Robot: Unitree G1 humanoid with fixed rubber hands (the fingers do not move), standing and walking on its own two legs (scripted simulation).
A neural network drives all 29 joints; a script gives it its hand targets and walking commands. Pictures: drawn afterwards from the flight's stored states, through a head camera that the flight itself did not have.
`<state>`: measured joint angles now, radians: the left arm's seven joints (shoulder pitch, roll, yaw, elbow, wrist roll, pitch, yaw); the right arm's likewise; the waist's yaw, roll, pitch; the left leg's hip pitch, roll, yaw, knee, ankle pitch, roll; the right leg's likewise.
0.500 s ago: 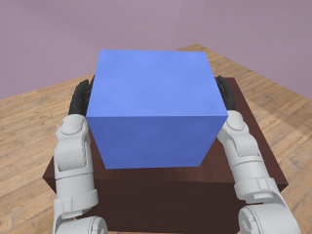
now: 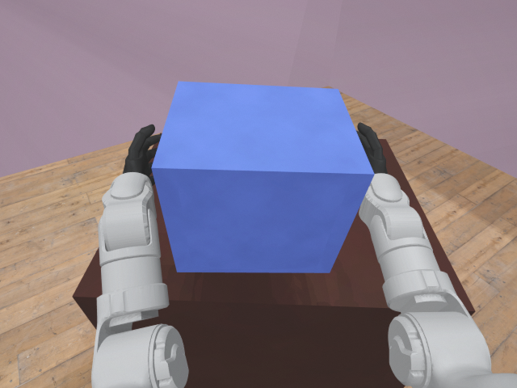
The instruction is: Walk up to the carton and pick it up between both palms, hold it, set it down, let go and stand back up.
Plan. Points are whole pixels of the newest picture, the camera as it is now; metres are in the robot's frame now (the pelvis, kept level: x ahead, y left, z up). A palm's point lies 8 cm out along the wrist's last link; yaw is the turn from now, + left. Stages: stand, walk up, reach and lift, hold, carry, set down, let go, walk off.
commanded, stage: hold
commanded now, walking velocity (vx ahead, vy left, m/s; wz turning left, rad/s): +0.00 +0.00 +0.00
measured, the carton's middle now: (257, 181) +0.40 +0.01 +0.15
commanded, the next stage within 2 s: none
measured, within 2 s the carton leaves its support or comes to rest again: neither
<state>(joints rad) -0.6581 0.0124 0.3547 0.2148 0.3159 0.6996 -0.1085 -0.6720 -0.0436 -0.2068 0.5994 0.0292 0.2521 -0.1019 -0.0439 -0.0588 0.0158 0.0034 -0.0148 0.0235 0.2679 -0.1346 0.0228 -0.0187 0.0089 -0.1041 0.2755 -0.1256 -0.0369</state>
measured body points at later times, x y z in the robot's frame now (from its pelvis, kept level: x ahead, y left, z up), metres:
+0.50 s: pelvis +0.02 +0.01 +0.00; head -0.03 +0.04 +0.45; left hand +0.37 +0.19 +0.18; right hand +0.37 -0.16 +0.17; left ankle +0.02 +0.11 -0.75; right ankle +0.03 -0.09 -0.75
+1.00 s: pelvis -0.01 -0.01 +0.00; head -0.06 +0.02 +0.45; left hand +0.37 +0.18 +0.20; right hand +0.38 -0.18 +0.19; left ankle +0.02 +0.11 -0.75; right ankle +0.03 -0.09 -0.75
